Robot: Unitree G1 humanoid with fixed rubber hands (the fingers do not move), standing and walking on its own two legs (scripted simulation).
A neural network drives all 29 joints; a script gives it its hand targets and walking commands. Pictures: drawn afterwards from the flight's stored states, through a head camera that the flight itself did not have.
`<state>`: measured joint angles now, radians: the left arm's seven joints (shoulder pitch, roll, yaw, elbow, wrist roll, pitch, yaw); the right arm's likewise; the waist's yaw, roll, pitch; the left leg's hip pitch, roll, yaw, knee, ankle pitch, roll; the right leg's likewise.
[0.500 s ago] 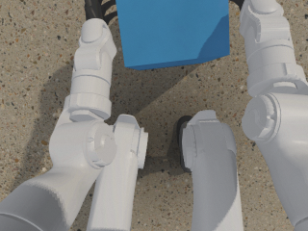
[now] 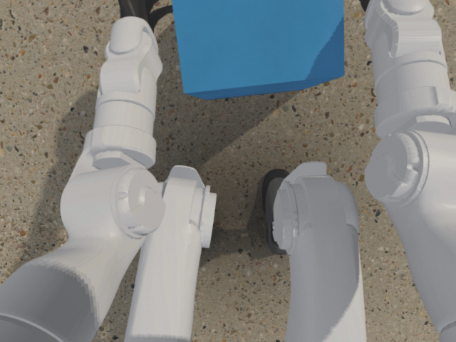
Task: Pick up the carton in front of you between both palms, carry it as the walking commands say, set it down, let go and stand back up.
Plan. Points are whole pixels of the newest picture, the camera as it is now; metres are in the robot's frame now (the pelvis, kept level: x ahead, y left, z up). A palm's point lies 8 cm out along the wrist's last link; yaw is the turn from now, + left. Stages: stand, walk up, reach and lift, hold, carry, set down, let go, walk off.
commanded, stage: set down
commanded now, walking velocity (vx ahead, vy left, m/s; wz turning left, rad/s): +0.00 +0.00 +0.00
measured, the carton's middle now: (252, 29) +0.53 -0.06 -0.25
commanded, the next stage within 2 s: let go in 1.44 s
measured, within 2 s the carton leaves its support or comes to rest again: neither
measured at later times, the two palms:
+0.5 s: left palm (121, 34) +0.52 +0.13 -0.17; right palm out of the picture +0.53 -0.26 -0.17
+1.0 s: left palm out of the picture +0.52 +0.13 +0.00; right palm out of the picture +0.53 -0.26 +0.00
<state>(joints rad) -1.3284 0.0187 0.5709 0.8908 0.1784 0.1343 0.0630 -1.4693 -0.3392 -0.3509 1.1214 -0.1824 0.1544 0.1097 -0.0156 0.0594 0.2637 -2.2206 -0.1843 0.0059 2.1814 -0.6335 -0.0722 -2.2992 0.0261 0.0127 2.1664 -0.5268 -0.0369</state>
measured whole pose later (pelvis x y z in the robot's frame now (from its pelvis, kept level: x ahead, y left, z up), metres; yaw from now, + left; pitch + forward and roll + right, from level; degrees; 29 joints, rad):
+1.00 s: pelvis +0.01 -0.01 +0.11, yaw +0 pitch +44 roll +4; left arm -1.10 0.10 0.29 0.75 -0.09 0.17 0.20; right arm -1.23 -0.46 -0.17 0.96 0.06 0.15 0.05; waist 0.03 0.04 0.03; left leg -2.00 -0.10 0.01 1.78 -0.56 -0.03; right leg -2.07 0.02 0.01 1.78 -0.48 -0.04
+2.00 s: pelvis +0.11 -0.01 +0.36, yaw -5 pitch +26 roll +1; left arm -0.18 0.15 0.11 0.55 0.01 0.02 -0.02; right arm -0.26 -0.25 -0.16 0.64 -0.01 0.01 0.04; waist 0.03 0.02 -0.07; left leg -0.84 -0.05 -0.04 0.73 -0.34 0.00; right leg -0.90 0.06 0.04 0.73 -0.28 -0.03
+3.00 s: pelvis +0.13 +0.00 +0.39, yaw -3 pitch +0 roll -1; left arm 0.17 0.32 0.05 0.71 0.03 0.04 0.01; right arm 0.23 -0.33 -0.06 0.66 -0.03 0.04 0.00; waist 0.00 0.01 0.01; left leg -0.20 -0.04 -0.06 0.56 -0.36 0.02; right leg -0.23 0.05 0.02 0.55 -0.31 -0.02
